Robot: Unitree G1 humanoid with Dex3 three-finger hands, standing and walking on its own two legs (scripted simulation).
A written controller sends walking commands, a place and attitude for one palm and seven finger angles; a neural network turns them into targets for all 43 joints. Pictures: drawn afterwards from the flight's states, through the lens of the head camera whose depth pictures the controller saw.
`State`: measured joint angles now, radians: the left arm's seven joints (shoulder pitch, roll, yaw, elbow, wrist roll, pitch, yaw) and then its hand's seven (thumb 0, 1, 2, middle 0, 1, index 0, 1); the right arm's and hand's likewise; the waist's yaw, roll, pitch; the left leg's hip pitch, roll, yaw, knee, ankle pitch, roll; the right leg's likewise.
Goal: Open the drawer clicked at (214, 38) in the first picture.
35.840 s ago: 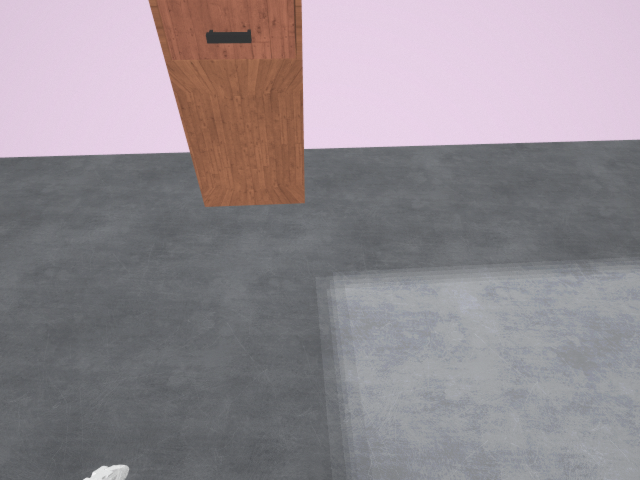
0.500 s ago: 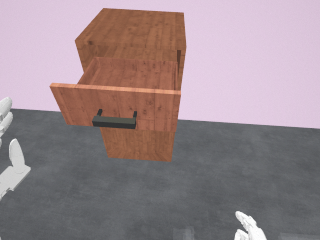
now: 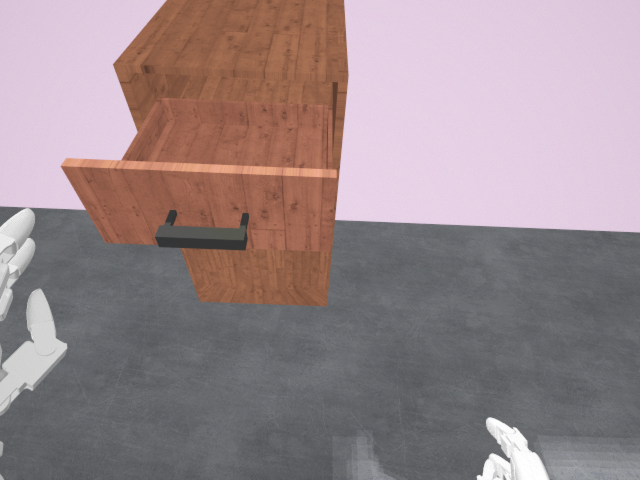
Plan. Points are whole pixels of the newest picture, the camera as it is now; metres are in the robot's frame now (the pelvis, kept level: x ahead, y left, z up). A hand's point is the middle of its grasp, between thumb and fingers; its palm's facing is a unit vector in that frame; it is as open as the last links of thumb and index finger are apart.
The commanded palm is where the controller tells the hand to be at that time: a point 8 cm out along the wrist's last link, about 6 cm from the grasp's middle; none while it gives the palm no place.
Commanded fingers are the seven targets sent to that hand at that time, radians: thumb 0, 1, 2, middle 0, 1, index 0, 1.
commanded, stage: let the arm hang, fingers relaxed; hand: left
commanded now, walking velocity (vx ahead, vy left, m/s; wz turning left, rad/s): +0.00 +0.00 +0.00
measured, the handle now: (205, 227) +0.49 +0.21 +0.00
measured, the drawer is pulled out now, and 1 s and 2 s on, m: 0.30 0.30 0.30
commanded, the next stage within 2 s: look to check the result in 1.16 s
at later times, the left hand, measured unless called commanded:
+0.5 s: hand out of the picture -0.05 +0.19 -0.17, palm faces +0.06 -0.98 -0.20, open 7.0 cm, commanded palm none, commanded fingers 0.00 0.90 0.90 -0.20 -0.30 -0.20 -0.30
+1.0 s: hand out of the picture -0.03 +0.17 -0.17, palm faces +0.04 -0.99 -0.17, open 7.3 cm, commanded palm none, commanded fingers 0.00 0.90 0.90 -0.20 -0.30 -0.20 -0.30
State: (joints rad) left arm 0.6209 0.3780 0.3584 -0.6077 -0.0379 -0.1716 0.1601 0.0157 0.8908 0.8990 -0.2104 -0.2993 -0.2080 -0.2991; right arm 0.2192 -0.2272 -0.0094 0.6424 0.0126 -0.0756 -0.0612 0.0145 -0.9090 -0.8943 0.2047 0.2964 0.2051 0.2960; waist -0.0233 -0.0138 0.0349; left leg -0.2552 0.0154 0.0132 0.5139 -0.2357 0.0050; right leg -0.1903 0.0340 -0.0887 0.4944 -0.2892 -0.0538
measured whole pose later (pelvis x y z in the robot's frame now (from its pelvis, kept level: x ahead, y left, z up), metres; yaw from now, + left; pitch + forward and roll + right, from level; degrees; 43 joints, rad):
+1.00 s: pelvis -0.03 +0.01 +0.01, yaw +0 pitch -3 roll +0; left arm 0.29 0.11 0.02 1.12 0.02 0.01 0.04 0.01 0.93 0.90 -0.20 -0.30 -0.20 -0.30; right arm 0.33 -0.06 0.00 1.13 -0.02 0.01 -0.04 0.00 -0.91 -0.89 0.20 0.30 0.20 0.30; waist -0.02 0.01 0.04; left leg -0.22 0.00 0.02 0.43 -0.16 0.02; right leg -0.16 0.02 -0.08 0.43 -0.22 -0.04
